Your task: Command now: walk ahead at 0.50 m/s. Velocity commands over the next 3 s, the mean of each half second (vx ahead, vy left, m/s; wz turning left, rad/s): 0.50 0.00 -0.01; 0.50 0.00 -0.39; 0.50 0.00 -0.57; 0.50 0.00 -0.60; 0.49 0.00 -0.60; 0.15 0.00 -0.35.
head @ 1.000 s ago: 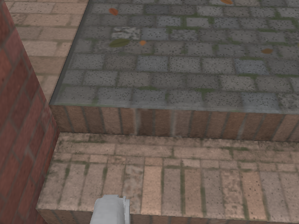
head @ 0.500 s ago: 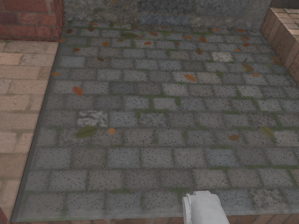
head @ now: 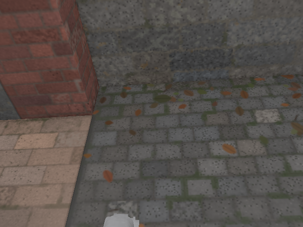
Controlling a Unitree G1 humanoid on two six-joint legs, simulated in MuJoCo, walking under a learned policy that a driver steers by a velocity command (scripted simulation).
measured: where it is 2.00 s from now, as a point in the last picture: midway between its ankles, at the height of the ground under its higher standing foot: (224, 131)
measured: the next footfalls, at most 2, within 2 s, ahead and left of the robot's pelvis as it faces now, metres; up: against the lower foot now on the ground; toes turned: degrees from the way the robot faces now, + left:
left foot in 0.24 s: +0.33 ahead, +0.08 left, +0.17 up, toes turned +4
right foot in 0.84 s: +0.68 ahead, -0.15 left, +0.17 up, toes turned -13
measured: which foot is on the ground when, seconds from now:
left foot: up 0.00-0.22, down 0.24-0.86, up 0.88-1.00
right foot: down 0.00-0.24, up 0.26-0.82, down 0.84-1.00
